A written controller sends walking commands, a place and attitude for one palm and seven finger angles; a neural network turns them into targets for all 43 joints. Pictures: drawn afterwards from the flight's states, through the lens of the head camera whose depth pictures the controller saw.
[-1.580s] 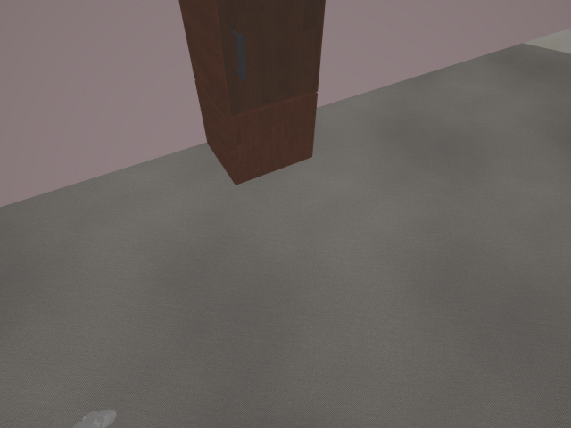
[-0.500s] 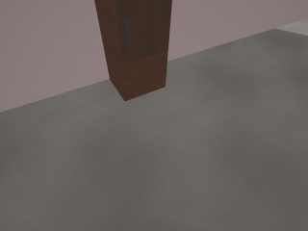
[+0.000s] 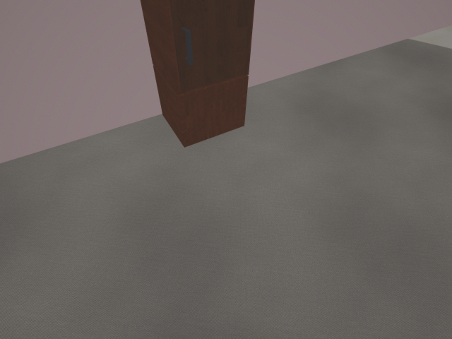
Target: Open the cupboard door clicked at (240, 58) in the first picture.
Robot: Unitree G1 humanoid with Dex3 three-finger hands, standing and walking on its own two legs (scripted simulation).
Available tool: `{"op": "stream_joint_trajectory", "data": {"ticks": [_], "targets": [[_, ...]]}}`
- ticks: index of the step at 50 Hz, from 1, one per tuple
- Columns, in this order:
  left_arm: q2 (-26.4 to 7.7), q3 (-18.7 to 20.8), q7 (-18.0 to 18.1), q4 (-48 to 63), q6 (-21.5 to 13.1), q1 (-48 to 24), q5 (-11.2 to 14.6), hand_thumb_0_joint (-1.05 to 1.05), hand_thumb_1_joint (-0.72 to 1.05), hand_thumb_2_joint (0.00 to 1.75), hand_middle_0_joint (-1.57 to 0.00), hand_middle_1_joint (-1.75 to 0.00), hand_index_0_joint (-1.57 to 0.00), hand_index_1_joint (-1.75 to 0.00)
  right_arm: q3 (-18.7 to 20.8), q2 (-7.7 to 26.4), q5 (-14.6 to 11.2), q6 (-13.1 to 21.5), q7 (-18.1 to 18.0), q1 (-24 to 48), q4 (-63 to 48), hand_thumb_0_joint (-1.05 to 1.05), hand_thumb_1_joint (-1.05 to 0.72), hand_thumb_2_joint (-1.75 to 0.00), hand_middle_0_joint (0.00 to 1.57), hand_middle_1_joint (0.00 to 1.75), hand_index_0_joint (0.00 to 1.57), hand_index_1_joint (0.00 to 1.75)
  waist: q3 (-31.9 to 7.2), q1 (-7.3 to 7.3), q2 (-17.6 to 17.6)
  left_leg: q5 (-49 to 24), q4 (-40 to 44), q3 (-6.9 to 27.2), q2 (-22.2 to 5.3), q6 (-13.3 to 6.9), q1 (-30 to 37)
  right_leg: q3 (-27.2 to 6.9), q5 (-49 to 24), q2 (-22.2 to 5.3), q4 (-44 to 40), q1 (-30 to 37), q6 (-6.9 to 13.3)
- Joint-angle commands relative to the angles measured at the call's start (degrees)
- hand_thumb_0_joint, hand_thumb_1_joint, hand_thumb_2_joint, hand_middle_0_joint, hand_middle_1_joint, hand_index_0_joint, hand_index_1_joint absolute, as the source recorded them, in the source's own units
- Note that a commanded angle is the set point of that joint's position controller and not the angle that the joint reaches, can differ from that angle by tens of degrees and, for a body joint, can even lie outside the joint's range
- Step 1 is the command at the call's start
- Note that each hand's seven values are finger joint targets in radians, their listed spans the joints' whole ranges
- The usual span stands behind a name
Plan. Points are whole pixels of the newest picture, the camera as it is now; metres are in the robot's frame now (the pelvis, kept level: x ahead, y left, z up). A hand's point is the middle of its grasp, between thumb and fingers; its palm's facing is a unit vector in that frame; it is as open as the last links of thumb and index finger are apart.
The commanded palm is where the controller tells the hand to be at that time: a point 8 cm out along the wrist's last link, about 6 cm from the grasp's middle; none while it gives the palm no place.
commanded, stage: walk to a spot facing it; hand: left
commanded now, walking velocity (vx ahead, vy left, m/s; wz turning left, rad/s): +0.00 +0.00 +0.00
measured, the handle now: (187, 46) +1.34 +0.26 -0.10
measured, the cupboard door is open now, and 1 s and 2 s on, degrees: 0 0 0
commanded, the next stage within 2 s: none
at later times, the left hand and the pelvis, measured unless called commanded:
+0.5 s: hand out of the picture +0.06 +0.15 -0.18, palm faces -0.10 -0.97 -0.20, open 7.4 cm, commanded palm none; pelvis +0.07 -0.03 -0.01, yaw -11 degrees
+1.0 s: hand (167, 233) +0.40 +0.18 -0.18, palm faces -0.37 -0.91 -0.20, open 7.4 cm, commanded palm none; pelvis +0.28 +0.01 -0.01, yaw -27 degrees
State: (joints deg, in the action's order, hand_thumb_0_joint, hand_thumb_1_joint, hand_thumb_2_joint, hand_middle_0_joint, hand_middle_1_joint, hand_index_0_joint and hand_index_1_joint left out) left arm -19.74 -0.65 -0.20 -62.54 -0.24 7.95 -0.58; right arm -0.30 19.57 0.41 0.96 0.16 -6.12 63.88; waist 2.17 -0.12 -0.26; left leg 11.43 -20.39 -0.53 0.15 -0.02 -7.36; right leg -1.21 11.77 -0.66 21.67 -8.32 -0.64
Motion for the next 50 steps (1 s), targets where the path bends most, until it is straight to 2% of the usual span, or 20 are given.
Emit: {"op": "stream_joint_trajectory", "data": {"ticks": [1,6,11,14,16,17,18,19,20,22,27,35,38,39,40,41,42,44,46,50], "targets": [[-11.69,2.44,0.89,3.66,-1.35,-2.08,-0.19,0.0,0.9,0.9,-0.2,-0.3,-0.2,-0.3,2.43,11.78,-0.1,1.17,-0.88,2.28,-3.72,0.0,-0.9,-0.9,0.2,0.3,0.2,0.3,-4.78,0.02,-0.2,-9.79,2.59,5.87,-7.3,-1.67,1.71,-4.89,-9.45,-6.17,-3.06,0.47,2.26],[-4.84,1.27,0.82,2.5,0.45,2.63,-0.32,0.0,0.9,0.9,-0.2,-0.3,-0.2,-0.3,1.08,4.93,0.53,-0.09,-0.72,-2.35,-2.37,0.0,-0.9,-0.9,0.2,0.3,0.2,0.3,-3.93,0.09,-0.11,2.51,0.6,3.07,-7.24,-0.54,2.29,-5.81,2.52,-4.65,-1.74,-3.08,1.83],[-4.0,2.94,-0.92,6.76,1.15,5.46,-0.87,0.0,0.9,0.9,-0.2,-0.3,-0.2,-0.3,3.57,8.4,0.77,-0.5,-0.79,-5.7,-5.38,0.0,-0.9,-0.9,0.2,0.3,0.2,0.3,3.98,0.36,4.74,25.45,4.48,8.83,-13.13,-4.62,-1.13,-4.32,16.81,1.09,8.53,-15.88,2.54],[-0.4,3.54,-1.7,9.23,0.35,5.26,-0.94,0.0,0.9,0.9,-0.2,-0.3,-0.2,-0.3,4.77,8.74,0.73,0.64,-0.94,-7.62,-6.61,0.0,-0.9,-0.9,0.2,0.3,0.2,0.3,3.48,0.83,9.73,16.72,5.27,10.9,-20.01,-8.94,0.99,2.42,14.94,0.56,20.16,-19.04,1.37],[0.65,4.05,-2.05,9.06,-0.33,7.84,-0.94,0.0,0.9,0.9,-0.2,-0.3,-0.2,-0.3,4.69,7.31,0.86,0.96,-0.98,-6.89,-7.05,0.0,-0.9,-0.9,0.2,0.3,0.2,0.3,2.42,-0.81,7.23,7.26,-2.09,4.44,-18.59,-7.3,-1.96,4.36,13.46,-0.14,15.75,-12.69,1.57],[1.07,4.46,-1.97,7.31,-0.7,13.73,-1.1,0.0,0.9,0.9,-0.2,-0.3,-0.2,-0.3,4.52,6.19,0.87,0.96,-1.02,-5.2,-7.63,0.0,-0.9,-0.9,0.2,0.3,0.2,0.3,0.89,-3.81,4.48,5.44,-11.8,-0.48,-15.36,-4.66,-7.13,4.21,7.86,0.32,8.42,-3.37,2.43],[-4.1,5.64,-1.32,5.36,-1.75,20.68,-1.52,0.0,0.9,0.9,-0.2,-0.3,-0.2,-0.3,3.7,2.03,0.32,0.96,-0.68,-4.16,-9.57,0.0,-0.9,-0.9,0.2,0.3,0.2,0.3,-1.12,-6.16,-11.9,10.15,-31.87,-8.49,-7.81,-0.18,-22.35,-14.56,7.51,-9.6,-1.93,9.9,6.79],[-7.84,6.18,-0.27,3.74,-2.28,27.11,-0.5,0.0,0.9,0.9,-0.2,-0.3,-0.2,-0.3,2.97,0.33,0.48,1.8,-0.2,1.82,-13.32,0.0,-0.9,-0.9,0.2,0.3,0.2,0.3,0.54,-8.37,-20.73,23.07,-43.17,-7.29,-2.55,1.34,-35.16,-34.12,-2.8,-19.36,-8.72,13.02,12.28],[-6.21,5.81,0.53,3.59,-2.54,27.82,-0.26,0.0,0.9,0.9,-0.2,-0.3,-0.2,-0.3,3.3,1.44,0.56,2.07,-0.4,5.09,-13.95,0.0,-0.9,-0.9,0.2,0.3,0.2,0.3,2.71,-8.63,-12.93,19.95,-46.58,-0.81,-4.89,0.96,-36.94,-35.37,-5.79,-19.62,-8.9,10.51,14.74],[-2.94,5.1,0.89,4.86,-2.69,22.58,-0.69,0.0,0.9,0.9,-0.2,-0.3,-0.2,-0.3,3.45,-0.39,0.71,2.16,-0.13,3.22,-12.83,0.0,-0.9,-0.9,0.2,0.3,0.2,0.3,3.12,-4.39,-4.2,13.1,-47.45,0.37,-7.61,1.7,-36.97,-27.7,-4.75,-17.56,-6.98,8.77,15.38],[-0.34,4.93,0.99,5.3,-3.83,19.6,-0.92,0.0,0.9,0.9,-0.2,-0.3,-0.2,-0.3,4.07,-3.62,0.62,0.9,0.89,-0.21,-12.0,0.0,-0.9,-0.9,0.2,0.3,0.2,0.3,1.92,-1.06,-5.45,2.46,-40.29,-2.35,-7.14,3.63,-31.27,-15.79,-8.06,-11.35,-9.06,2.22,12.03],[-0.17,5.46,1.48,4.15,-3.56,20.01,-1.24,0.0,0.9,0.9,-0.2,-0.3,-0.2,-0.3,3.93,-5.44,0.14,2.23,1.47,5.45,-15.59,0.0,-0.9,-0.9,0.2,0.3,0.2,0.3,2.63,-2.47,-8.4,0.67,-20.74,-4.41,-4.35,2.13,-22.0,-14.15,-14.43,-9.64,-6.11,2.2,9.59],[-0.19,6.13,1.31,4.86,-3.32,16.81,-0.8,0.0,0.9,0.9,-0.2,-0.3,-0.2,-0.3,4.73,-2.38,0.42,3.16,0.0,-7.92,-11.54,0.0,-0.9,-0.9,0.2,0.3,0.2,0.3,-2.31,3.43,-5.95,-1.47,-9.61,-4.86,-2.2,0.6,0.49,-11.24,-20.69,-5.56,8.53,-4.44,7.21],[2.13,6.1,0.83,5.44,-3.19,17.84,-0.34,0.0,0.9,0.9,-0.2,-0.3,-0.2,-0.3,5.91,2.22,0.96,3.39,-0.94,-17.14,-9.1,0.0,-0.9,-0.9,0.2,0.3,0.2,0.3,-8.63,6.59,2.12,1.17,-7.95,2.13,-9.24,-1.13,14.77,-8.29,-13.11,-2.11,21.73,-12.01,5.62],[5.71,5.75,0.01,6.37,-2.96,20.97,0.22,0.0,0.9,0.9,-0.2,-0.3,-0.2,-0.3,7.06,8.51,1.69,3.52,-1.17,-23.19,-7.75,0.0,-0.9,-0.9,0.2,0.3,0.2,0.3,-14.19,6.6,19.61,5.64,-0.59,25.03,-27.15,-6.5,22.87,0.12,19.06,5.05,42.13,-23.98,2.72],[5.0,5.43,0.0,8.25,-3.13,17.9,-0.21,0.0,0.9,0.9,-0.2,-0.3,-0.2,-0.3,6.43,8.03,1.06,2.63,-0.93,-22.12,-8.67,0.0,-0.9,-0.9,0.2,0.3,0.2,0.3,-11.02,5.95,14.93,16.45,5.47,31.37,-30.59,-9.96,14.44,-2.04,21.55,2.78,50.89,-26.57,3.45],[5.16,5.48,0.04,8.11,-2.88,14.3,-0.59,0.0,0.9,0.9,-0.2,-0.3,-0.2,-0.3,5.86,4.49,1.09,2.98,-1.23,-17.28,-9.07,0.0,-0.9,-0.9,0.2,0.3,0.2,0.3,-7.07,5.09,13.7,23.58,9.08,29.26,-29.34,-9.11,8.4,-2.27,16.87,0.61,56.36,-29.46,3.38],[5.25,5.83,-1.27,8.02,-2.15,10.84,-1.35,0.0,0.9,0.9,-0.2,-0.3,-0.2,-0.3,4.15,-2.16,1.15,3.63,-1.23,-11.6,-9.86,0.0,-0.9,-0.9,0.2,0.3,0.2,0.3,1.8,1.83,8.17,17.28,10.02,16.89,-23.4,-6.17,-3.25,-1.34,7.63,-3.97,55.51,-29.02,2.86],[6.91,5.69,-1.74,6.84,-0.72,13.52,-1.51,0.0,0.9,0.9,-0.2,-0.3,-0.2,-0.3,3.68,-4.35,0.95,4.51,-1.49,-10.06,-9.01,0.0,-0.9,-0.9,0.2,0.3,0.2,0.3,0.73,-1.18,7.8,6.51,8.98,6.07,-20.26,-4.57,-6.07,-0.24,3.56,-4.87,52.56,-25.36,1.92],[7.23,5.91,-2.13,8.79,0.79,9.23,-1.82,0.0,0.9,0.9,-0.2,-0.3,-0.2,-0.3,4.09,-4.58,0.89,5.14,-1.61,-12.96,-7.62,0.0,-0.9,-0.9,0.2,0.3,0.2,0.3,1.57,-1.0,4.94,1.31,11.08,-0.42,-19.87,-6.93,-4.13,0.48,-1.1,-6.37,47.33,-29.48,0.27]]}}
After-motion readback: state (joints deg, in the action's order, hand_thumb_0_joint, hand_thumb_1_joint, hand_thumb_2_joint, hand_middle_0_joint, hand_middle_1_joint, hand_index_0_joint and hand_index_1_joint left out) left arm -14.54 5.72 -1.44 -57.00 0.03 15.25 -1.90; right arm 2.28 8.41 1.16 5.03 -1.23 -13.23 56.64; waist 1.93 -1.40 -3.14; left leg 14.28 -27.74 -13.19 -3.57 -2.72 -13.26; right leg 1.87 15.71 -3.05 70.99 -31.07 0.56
